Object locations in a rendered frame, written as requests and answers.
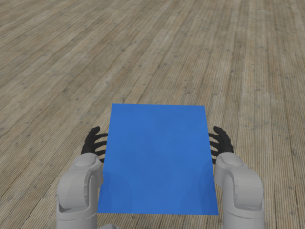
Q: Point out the right robot forearm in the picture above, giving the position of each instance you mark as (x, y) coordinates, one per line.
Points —
(243, 200)

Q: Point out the robot left hand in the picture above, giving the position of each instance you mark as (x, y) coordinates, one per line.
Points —
(90, 146)

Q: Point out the robot right hand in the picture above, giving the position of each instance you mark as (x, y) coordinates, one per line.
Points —
(224, 144)

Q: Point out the left robot forearm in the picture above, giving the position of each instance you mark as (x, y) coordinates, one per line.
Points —
(77, 193)

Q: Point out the carton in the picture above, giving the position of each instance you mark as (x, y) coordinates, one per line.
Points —
(158, 161)

